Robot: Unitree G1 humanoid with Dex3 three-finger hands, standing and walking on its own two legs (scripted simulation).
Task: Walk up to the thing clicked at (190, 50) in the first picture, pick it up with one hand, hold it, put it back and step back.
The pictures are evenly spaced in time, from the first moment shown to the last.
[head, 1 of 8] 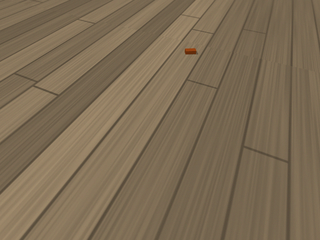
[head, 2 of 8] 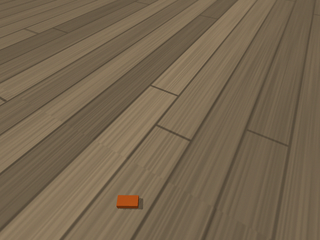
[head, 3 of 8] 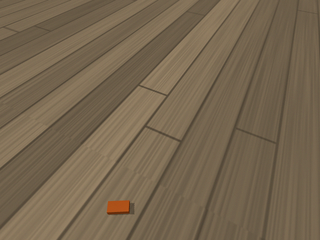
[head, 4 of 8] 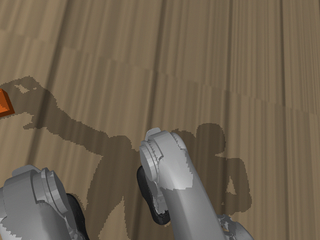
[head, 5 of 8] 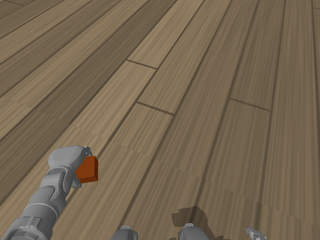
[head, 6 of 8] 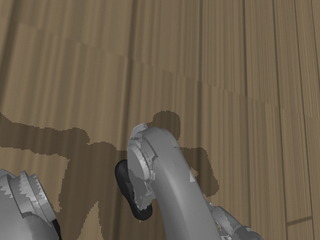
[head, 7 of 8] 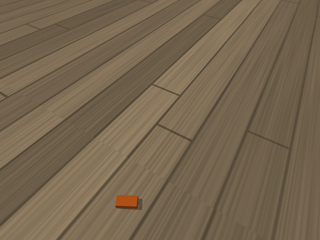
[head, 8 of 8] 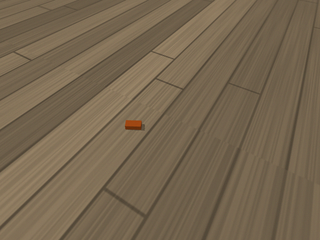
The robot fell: no
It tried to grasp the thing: yes
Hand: left
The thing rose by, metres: 0.69
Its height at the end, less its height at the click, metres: +0.00
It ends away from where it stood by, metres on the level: 0.01
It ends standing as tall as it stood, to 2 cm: yes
